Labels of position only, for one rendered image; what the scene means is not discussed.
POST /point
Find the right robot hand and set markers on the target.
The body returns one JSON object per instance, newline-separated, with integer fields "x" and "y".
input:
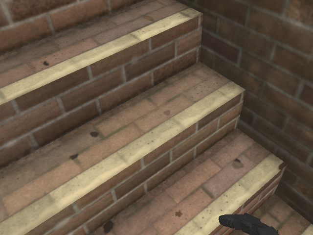
{"x": 248, "y": 223}

